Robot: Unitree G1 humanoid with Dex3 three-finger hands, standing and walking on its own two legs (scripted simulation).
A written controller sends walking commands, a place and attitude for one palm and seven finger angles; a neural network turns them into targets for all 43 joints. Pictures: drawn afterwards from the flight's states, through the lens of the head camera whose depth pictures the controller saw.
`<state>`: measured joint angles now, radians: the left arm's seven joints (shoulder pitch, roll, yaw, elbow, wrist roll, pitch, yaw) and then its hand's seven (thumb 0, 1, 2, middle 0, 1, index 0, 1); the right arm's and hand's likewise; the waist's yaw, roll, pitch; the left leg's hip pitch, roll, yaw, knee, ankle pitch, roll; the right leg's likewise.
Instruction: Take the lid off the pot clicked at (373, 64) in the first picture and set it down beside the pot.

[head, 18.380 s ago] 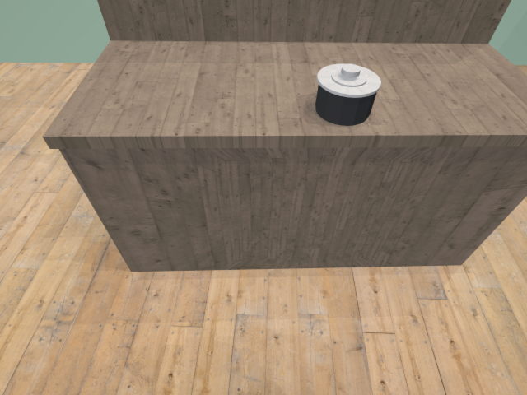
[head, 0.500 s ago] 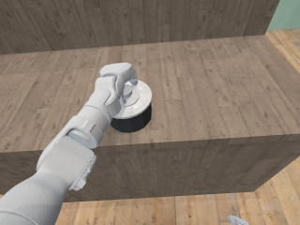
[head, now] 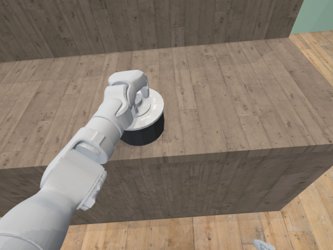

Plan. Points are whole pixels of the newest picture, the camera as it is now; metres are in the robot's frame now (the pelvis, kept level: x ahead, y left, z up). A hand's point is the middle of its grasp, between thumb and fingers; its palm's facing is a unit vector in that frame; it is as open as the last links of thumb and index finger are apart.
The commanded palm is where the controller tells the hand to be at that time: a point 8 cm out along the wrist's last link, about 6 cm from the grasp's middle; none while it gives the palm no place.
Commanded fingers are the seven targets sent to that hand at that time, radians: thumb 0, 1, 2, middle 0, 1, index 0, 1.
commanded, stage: close the fingers and squeeze the knob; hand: left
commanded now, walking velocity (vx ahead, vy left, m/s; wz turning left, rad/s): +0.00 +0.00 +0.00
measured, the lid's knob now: (133, 100) +0.49 +0.08 +0.09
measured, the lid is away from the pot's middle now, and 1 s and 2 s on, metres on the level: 0.00 0.00 0.02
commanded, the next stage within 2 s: lift the lid straight up in 0.92 s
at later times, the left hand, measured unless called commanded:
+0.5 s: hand (132, 101) +0.46 +0.08 +0.12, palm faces -0.32 -0.05 -0.94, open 7.2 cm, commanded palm +0.45 +0.08 +0.17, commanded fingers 0.00 0.35 0.97 -0.71 -0.95 -0.83 -1.01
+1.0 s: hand (131, 100) +0.46 +0.08 +0.12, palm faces -0.32 -0.07 -0.94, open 7.0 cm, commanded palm +0.45 +0.09 +0.17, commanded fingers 0.00 0.53 1.08 -0.82 -1.01 -1.01 -1.08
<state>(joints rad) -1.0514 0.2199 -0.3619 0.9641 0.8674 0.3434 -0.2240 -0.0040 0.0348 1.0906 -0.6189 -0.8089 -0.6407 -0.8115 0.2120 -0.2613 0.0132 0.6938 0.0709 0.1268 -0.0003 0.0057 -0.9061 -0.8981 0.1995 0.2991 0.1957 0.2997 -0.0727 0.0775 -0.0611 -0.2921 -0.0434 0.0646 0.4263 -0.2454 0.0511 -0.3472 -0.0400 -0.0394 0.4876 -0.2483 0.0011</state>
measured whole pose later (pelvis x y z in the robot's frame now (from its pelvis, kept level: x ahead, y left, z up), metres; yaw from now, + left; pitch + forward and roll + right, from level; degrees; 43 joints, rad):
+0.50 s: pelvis +0.00 +0.00 +0.00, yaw +0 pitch +6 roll +1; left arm -1.06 0.21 -0.37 0.97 0.86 0.32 -0.23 -0.02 0.16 0.89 -0.61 -0.90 -0.77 -0.99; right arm 0.23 -0.27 0.01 0.71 0.07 0.11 0.00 0.01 -0.91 -0.90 0.20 0.30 0.20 0.30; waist -0.07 0.08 -0.07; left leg -0.29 -0.05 0.06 0.43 -0.25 0.05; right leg -0.34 -0.04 -0.04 0.48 -0.25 0.00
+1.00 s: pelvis +0.00 +0.01 +0.00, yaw -1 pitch +7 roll +1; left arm -1.04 0.22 -0.33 0.96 0.87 0.31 -0.22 -0.03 0.13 0.92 -0.62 -0.92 -0.82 -0.99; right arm 0.25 -0.27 0.00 0.70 0.07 0.12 0.00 0.01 -0.91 -0.90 0.20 0.30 0.20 0.30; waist -0.08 0.08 -0.07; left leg -0.29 -0.05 0.07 0.42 -0.25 0.06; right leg -0.35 -0.04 -0.03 0.47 -0.24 0.01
